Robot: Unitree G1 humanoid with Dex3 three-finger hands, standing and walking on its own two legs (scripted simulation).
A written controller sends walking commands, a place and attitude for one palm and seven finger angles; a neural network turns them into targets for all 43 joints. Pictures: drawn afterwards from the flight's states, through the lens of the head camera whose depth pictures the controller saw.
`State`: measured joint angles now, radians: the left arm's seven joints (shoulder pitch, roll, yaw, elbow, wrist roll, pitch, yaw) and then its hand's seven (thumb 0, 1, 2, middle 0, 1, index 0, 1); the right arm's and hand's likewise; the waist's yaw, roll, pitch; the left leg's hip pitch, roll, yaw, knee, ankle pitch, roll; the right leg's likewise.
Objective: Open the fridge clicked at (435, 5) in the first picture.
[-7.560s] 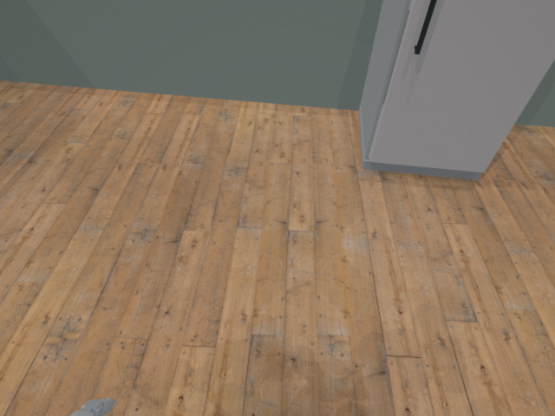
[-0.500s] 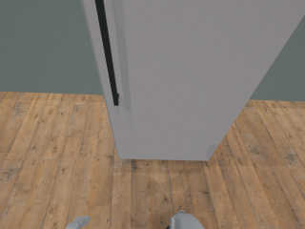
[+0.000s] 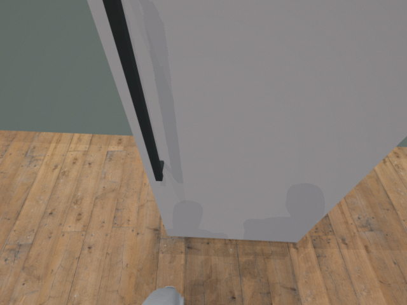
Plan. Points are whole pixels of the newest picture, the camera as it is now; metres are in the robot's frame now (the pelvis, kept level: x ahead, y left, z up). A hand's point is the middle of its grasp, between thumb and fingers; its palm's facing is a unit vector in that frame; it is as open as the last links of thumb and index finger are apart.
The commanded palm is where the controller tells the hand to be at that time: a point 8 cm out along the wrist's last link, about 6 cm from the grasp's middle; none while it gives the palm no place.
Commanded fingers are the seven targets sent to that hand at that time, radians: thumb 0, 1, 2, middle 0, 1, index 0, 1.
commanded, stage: come to a stop and stand still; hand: left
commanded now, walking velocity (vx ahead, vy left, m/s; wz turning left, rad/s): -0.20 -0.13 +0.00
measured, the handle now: (143, 104) +0.42 +0.15 +0.16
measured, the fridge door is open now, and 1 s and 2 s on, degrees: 0 0 0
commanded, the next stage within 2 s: look again from close up in 1.28 s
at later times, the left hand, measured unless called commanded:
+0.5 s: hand out of the picture -0.01 +0.17 -0.16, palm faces +0.02 -0.96 -0.26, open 7.4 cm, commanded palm none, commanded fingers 0.00 0.90 0.90 -0.20 -0.30 -0.20 -0.30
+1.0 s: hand out of the picture -0.15 +0.16 -0.17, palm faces +0.12 -0.98 -0.18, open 7.4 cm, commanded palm none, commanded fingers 0.00 0.90 0.90 -0.20 -0.30 -0.20 -0.30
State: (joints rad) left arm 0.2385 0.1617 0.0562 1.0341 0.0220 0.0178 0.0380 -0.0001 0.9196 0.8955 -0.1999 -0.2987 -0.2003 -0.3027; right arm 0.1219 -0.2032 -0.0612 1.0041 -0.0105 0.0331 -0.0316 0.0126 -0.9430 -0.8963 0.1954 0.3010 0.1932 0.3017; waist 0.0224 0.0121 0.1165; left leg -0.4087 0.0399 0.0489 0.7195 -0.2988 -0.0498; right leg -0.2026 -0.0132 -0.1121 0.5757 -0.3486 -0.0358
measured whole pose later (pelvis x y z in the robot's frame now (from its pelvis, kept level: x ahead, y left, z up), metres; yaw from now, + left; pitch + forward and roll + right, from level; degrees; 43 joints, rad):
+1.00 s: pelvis -0.07 +0.00 +0.00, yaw +0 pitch +0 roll +1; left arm 0.40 0.12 0.03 1.16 0.01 0.02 0.03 0.01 0.91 0.90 -0.20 -0.30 -0.20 -0.30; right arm 0.21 -0.17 -0.03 1.06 -0.01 -0.01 -0.02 0.00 -0.92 -0.90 0.20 0.30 0.19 0.30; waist 0.05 -0.02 0.03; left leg -0.21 0.03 0.08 0.51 -0.30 -0.02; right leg -0.19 -0.10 -0.05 0.56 -0.36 0.04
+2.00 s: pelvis -0.10 -0.02 +0.01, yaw -1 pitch -1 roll +1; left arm 0.28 0.15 -0.01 1.10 0.01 -0.01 0.02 0.01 0.91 0.90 -0.20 -0.30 -0.20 -0.30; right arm 0.30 -0.17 0.00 1.08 -0.02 -0.01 -0.01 0.00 -0.91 -0.90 0.20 0.30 0.20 0.30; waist 0.00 0.02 0.04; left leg -0.22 0.08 0.07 0.48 -0.23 -0.05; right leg -0.21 -0.05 -0.05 0.55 -0.31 0.01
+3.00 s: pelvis -0.12 -0.02 -0.07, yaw +2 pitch +10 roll -1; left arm 0.56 0.18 0.19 0.04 -0.24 -0.53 -0.22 0.02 0.52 0.73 -0.23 -0.55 -0.23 -0.55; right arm 0.15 -0.25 -0.07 0.53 0.00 -0.26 -0.03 0.01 -0.91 -0.90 0.20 0.30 0.20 0.30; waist 0.06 -0.05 -0.09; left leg -0.80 0.08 -0.03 1.09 -0.46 -0.05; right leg -0.73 -0.07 -0.10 1.08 -0.53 0.01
